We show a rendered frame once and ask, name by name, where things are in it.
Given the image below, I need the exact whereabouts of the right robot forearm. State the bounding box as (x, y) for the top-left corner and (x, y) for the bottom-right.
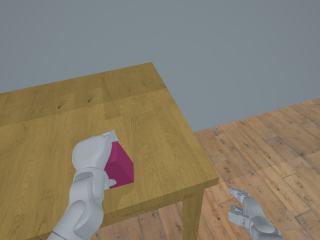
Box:
(249, 216), (285, 240)

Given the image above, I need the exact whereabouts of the left robot forearm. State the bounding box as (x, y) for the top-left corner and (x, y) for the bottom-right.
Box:
(47, 167), (105, 240)

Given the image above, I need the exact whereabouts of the left robot hand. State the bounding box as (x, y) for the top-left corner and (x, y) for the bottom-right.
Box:
(72, 129), (120, 191)

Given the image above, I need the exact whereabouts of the table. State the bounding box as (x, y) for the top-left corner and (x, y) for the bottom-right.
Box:
(0, 62), (220, 240)

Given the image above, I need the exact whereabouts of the sponge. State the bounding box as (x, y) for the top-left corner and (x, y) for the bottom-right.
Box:
(104, 141), (134, 189)

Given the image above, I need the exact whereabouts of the right robot hand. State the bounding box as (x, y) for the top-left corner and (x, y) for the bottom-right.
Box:
(228, 187), (265, 233)

